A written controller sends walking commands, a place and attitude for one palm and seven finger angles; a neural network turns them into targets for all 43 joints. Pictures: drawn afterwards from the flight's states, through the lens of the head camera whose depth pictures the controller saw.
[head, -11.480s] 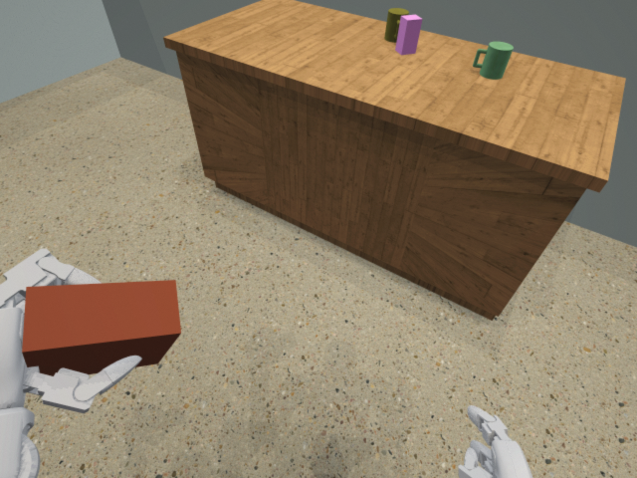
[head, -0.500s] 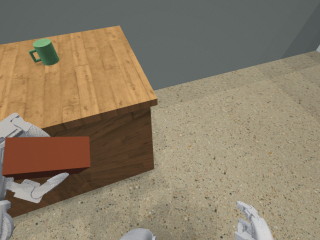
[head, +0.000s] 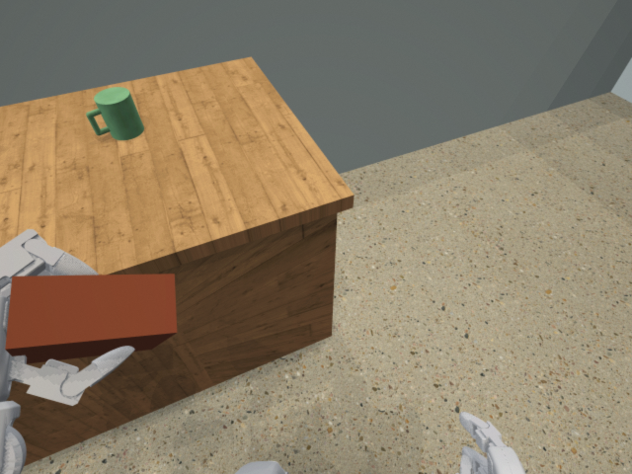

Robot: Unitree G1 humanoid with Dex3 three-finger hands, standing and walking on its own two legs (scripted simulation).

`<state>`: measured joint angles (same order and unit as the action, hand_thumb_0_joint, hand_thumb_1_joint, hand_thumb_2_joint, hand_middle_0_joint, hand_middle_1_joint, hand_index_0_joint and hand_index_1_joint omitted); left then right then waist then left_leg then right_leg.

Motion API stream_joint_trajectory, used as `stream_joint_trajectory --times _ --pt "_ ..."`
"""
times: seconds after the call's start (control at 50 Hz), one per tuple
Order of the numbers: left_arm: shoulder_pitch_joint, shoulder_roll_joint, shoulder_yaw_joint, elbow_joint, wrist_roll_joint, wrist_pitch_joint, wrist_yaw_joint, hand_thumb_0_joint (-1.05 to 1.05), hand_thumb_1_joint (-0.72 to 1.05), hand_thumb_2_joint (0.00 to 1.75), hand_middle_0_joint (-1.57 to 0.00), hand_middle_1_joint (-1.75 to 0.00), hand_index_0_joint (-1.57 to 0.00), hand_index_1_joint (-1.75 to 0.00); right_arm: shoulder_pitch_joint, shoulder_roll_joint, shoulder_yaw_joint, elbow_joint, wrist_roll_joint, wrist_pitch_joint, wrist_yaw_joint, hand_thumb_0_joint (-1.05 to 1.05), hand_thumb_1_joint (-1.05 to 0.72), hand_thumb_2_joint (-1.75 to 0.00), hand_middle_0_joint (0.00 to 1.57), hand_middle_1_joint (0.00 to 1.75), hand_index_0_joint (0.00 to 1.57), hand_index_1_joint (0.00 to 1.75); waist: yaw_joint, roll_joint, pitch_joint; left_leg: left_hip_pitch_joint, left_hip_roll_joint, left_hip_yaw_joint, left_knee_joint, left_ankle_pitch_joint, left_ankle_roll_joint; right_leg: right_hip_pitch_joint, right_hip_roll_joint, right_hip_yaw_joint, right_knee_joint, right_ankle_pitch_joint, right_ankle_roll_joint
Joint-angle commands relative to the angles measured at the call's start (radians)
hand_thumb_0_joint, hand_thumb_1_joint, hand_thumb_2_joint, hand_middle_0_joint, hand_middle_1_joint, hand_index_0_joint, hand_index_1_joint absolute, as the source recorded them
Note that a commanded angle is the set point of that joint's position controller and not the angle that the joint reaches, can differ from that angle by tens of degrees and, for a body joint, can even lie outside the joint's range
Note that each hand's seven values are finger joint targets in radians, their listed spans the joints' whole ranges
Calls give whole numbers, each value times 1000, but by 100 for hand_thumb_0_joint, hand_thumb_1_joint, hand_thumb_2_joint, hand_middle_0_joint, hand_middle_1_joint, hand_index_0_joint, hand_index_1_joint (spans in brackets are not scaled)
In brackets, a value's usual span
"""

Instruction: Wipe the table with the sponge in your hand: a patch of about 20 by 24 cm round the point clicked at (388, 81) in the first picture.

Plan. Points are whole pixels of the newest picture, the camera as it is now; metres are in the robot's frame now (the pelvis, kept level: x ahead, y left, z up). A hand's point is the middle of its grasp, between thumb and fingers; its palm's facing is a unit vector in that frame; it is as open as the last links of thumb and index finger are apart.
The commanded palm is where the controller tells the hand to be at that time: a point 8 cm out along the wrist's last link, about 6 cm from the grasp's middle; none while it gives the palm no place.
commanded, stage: shuffle to correct the standing spot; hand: left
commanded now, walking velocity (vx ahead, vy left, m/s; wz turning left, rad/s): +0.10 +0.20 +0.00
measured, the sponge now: (118, 318) +0.22 +0.20 +0.16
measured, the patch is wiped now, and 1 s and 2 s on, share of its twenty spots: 0.00 0.00 0.00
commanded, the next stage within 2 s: come to a stop and stand still in 1.94 s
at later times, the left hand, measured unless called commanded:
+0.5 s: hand out of the picture +0.21 +0.37 +0.19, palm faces +0.37 -0.80 -0.47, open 9.7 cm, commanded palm +0.16 +0.41 +0.19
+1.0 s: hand out of the picture +0.21 +0.50 +0.20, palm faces +0.40 -0.78 -0.49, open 9.7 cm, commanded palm +0.17 +0.54 +0.19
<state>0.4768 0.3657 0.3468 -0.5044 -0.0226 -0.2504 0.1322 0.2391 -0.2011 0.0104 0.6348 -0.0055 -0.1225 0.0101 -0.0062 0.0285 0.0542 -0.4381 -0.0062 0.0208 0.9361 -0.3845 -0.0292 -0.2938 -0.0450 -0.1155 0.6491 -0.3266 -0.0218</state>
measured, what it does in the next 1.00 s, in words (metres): steps to the left: left foot, then right foot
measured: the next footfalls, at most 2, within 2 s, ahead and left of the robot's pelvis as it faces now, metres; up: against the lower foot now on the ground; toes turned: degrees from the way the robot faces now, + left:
left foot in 0.18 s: +0.07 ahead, +0.21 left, +0.00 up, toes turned +1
right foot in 0.44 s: +0.03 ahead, +0.04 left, +0.00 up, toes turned -9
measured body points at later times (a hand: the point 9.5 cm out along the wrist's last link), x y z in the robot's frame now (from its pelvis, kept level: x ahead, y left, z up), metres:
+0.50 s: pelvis -0.01 +0.14 +0.00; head +0.00 +0.12 +0.45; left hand +0.18 +0.41 +0.22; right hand +0.16 -0.09 -0.09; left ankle +0.02 +0.21 -0.70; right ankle -0.01 +0.05 -0.72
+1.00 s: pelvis +0.00 +0.27 +0.00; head +0.00 +0.25 +0.45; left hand +0.19 +0.54 +0.23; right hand +0.16 +0.05 -0.10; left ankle +0.05 +0.38 -0.72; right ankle +0.01 +0.19 -0.73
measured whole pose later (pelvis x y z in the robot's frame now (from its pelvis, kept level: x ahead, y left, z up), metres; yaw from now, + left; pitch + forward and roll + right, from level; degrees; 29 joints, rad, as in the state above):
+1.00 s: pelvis +0.00 +0.27 +0.00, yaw -1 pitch -1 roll +0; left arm 0.49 0.42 0.42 -0.53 -0.03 -0.23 0.15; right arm 0.22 -0.17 0.02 0.62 0.00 -0.13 -0.02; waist -0.01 0.03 0.02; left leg -0.39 0.01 0.06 0.70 -0.32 0.01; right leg -0.31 -0.01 -0.14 0.67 -0.34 -0.05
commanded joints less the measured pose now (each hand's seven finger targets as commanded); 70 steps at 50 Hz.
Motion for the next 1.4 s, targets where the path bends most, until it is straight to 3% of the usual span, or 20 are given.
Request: stream_joint_trajectory --times 0.0,0.08,0.12,0.18,0.38,0.44,0.46,0.58,0.68,0.74,0.84,0.92,0.96,0.98,1.08,1.18,1.22,1.24,1.28,1.38 --pt "-67 227 188 -121 -18 -59 33 0 10 130 -120 -160 -120 -160 -101 -127 -49 -147 8 -27 -16 0 -90 -90 20 30 20 30 6 -221 -90 -167 116 -135 153 9 1 104 -353 372 -292 280 -135" --pt "-133 198 154 -141 -11 -53 29 0 10 130 -120 -160 -120 -160 -113 -83 -46 -157 16 -22 -40 0 -90 -90 20 30 20 30 13 -233 -104 163 43 40 -269 75 16 -57 -229 185 -291 21 -60" --pt "-183 189 116 -227 -16 -49 27 0 10 130 -120 -160 -120 -160 -88 -93 -58 -151 14 -38 -50 0 -90 -90 20 30 20 30 -4 -37 -120 283 -10 85 -433 100 4 -78 -168 140 -180 -90 -28" --pt "-223 183 106 -327 -8 -59 28 0 10 130 -120 -160 -120 -160 -74 -151 -85 -190 14 -70 -48 0 -90 -90 20 30 20 30 -2 399 -123 253 258 -324 -662 182 169 -199 50 22 369 -288 48" --pt "2 187 159 -202 -28 -19 37 0 10 130 -120 -160 -120 -160 -109 -132 -47 -158 5 -60 -24 0 -90 -90 20 30 20 30 24 118 -199 89 161 -111 -451 278 120 170 5 -3 -172 66 26" --pt "-53 222 185 -76 -33 -20 37 0 10 130 -120 -160 -120 -160 -95 -134 -49 -172 -2 -18 -20 0 -90 -90 20 30 20 30 5 -263 -138 -278 1 -31 65 -108 17 298 -442 606 -368 163 -177" --pt "-63 159 143 -23 -38 -19 30 0 10 130 -120 -160 -120 -160 -73 -147 -61 -149 4 -14 -15 0 -90 -90 20 30 20 30 1 -243 -106 -276 42 -105 187 -48 2 223 -448 551 -376 156 -185" --pt "-148 173 105 -109 -8 -56 20 0 10 130 -120 -160 -120 -160 -121 -102 -39 -151 12 -1 -33 0 -90 -90 20 30 20 30 0 -212 -72 -60 93 -20 -47 96 21 36 -271 160 -306 258 -81" --pt "-198 217 114 -335 -4 -41 38 0 10 130 -120 -160 -120 -160 -110 -101 -69 -167 7 -46 -58 0 -90 -90 20 30 20 30 11 -20 -133 265 -16 124 -424 165 13 0 -179 113 -154 37 -40" --pt "-195 231 141 -381 0 -58 41 0 10 130 -120 -160 -120 -160 -77 -148 -92 -185 6 -67 -59 0 -90 -90 20 30 20 30 -6 375 -171 329 277 -349 -648 277 178 -221 41 19 430 -337 41" --pt "-41 205 189 -302 -27 -53 40 0 10 130 -120 -160 -120 -160 -93 -123 -83 -150 20 -76 -39 0 -90 -90 20 30 20 30 5 239 -237 284 202 -154 -501 439 193 -116 7 21 242 -165 36" --pt "37 175 161 -173 -31 -14 36 0 10 130 -120 -160 -120 -160 -98 -122 -47 -144 20 -60 -41 0 -90 -90 20 30 20 30 16 109 -180 -12 156 -95 -460 74 121 198 4 10 -163 20 21" --pt "-10 204 167 -96 -14 0 34 0 10 130 -120 -160 -120 -160 -97 -105 -47 -157 6 -31 -35 0 -90 -90 20 30 20 30 15 -257 -112 -237 5 22 -63 -114 36 216 -325 554 -410 -179 -132" --pt "-74 195 160 -69 -26 -1 33 0 10 130 -120 -160 -120 -160 -97 -131 -48 -144 3 -29 -33 0 -90 -90 20 30 20 30 16 -270 -64 -264 21 -32 126 -68 18 133 -411 632 -463 -184 -163" --pt "-159 174 116 -28 -6 -34 17 0 10 130 -120 -160 -120 -160 -115 -112 -30 -114 10 -13 -46 0 -90 -90 20 30 20 30 0 -204 -51 -156 90 -39 80 105 20 55 -269 218 -346 197 -108" --pt "-254 177 77 -248 2 -38 30 0 10 130 -120 -160 -120 -160 -124 -99 -51 -144 -3 -58 -69 0 -90 -90 20 30 20 30 25 -86 -126 241 -6 121 -387 143 40 -6 -167 136 -270 -53 -80" --pt "-259 181 81 -346 -2 -50 34 0 10 130 -120 -160 -120 -160 -94 -140 -74 -154 0 -72 -77 0 -90 -90 20 30 20 30 2 221 -176 395 96 -78 -537 70 69 -106 -64 64 43 -139 -22" --pt "-279 189 89 -392 3 -60 38 0 10 130 -120 -160 -120 -160 -89 -163 -81 -167 1 -76 -72 0 -90 -90 20 30 20 30 -1 420 -176 432 272 -385 -657 72 145 -257 40 14 272 -264 22" --pt "-206 233 151 -286 11 -55 39 0 10 130 -120 -160 -120 -160 -100 -123 -77 -158 1 -77 -71 0 -90 -90 20 30 20 30 3 222 -137 333 302 -403 -672 178 231 -279 16 90 443 -235 7" --pt "-3 173 163 -299 -23 -45 31 0 10 130 -120 -160 -120 -160 -92 -123 -73 -147 17 -78 -52 0 -90 -90 20 30 20 30 9 222 -222 306 228 -182 -569 393 194 -162 19 51 217 -74 19"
